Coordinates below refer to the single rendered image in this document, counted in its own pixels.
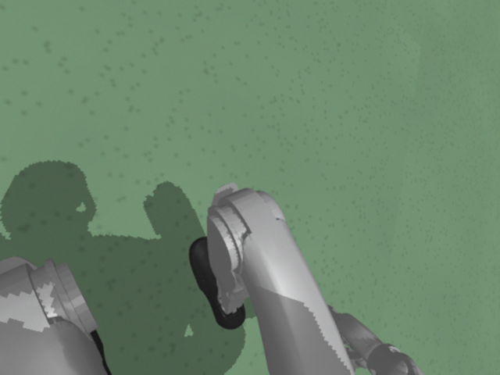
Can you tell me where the right robot hand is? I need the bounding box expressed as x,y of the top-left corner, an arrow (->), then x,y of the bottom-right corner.
327,305 -> 383,372

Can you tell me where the right robot arm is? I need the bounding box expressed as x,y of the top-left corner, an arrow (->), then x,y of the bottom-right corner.
366,344 -> 425,375

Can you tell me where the right robot foot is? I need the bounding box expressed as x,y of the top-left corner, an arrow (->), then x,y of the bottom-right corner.
189,237 -> 245,330

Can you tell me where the left robot foot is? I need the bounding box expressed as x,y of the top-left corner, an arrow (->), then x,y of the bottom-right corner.
90,330 -> 112,375

